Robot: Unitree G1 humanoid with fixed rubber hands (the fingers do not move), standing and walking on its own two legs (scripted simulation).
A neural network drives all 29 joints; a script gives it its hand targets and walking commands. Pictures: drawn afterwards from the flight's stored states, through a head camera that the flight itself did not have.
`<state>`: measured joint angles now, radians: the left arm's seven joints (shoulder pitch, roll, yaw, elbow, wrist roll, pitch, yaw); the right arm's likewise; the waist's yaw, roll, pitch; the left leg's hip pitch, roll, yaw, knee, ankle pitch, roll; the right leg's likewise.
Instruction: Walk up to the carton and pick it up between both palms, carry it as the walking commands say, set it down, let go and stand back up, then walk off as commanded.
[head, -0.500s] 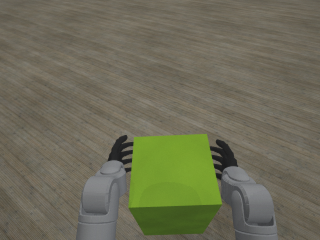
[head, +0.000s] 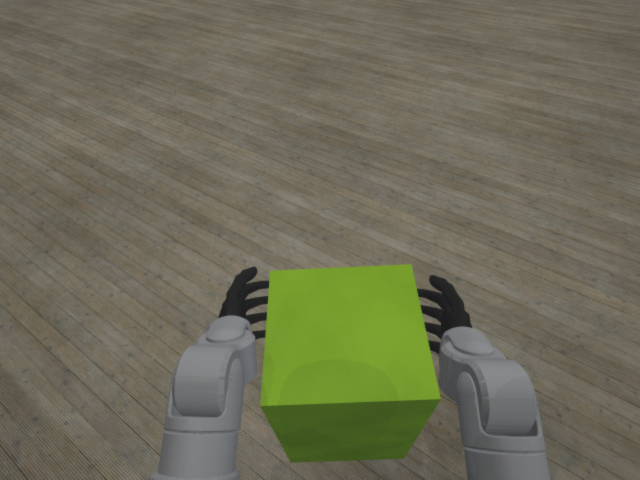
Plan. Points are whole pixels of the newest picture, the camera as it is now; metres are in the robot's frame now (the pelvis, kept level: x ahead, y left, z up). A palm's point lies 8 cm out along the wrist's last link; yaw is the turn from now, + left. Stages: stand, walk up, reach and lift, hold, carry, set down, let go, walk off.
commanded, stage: hold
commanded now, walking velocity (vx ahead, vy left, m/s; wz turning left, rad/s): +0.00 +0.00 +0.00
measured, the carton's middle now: (344, 374) +0.26 +0.00 +0.00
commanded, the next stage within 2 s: set down in 0.82 s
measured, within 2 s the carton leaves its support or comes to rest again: neither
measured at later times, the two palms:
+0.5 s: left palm (261, 342) +0.27 +0.10 +0.07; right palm (473, 351) +0.26 -0.15 +0.06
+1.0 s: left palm (246, 350) +0.27 +0.12 +0.05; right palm (451, 349) +0.28 -0.13 +0.05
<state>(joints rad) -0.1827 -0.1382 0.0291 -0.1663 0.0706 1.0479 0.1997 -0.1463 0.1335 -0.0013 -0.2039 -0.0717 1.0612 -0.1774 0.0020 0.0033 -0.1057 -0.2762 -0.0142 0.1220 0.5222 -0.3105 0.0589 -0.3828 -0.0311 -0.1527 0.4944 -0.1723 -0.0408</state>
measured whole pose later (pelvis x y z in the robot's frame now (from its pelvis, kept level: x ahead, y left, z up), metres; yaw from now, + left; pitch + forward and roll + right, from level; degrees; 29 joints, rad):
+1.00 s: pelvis -0.04 -0.02 +0.00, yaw +9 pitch -9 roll -1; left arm -0.50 -0.20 0.36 0.64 0.39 0.57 0.04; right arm -0.48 0.23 -0.40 0.52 -0.36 0.68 -0.04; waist -0.11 0.02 0.04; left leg -0.12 -0.07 -0.10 0.56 -0.26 0.04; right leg -0.15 0.05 0.04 0.47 -0.16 -0.01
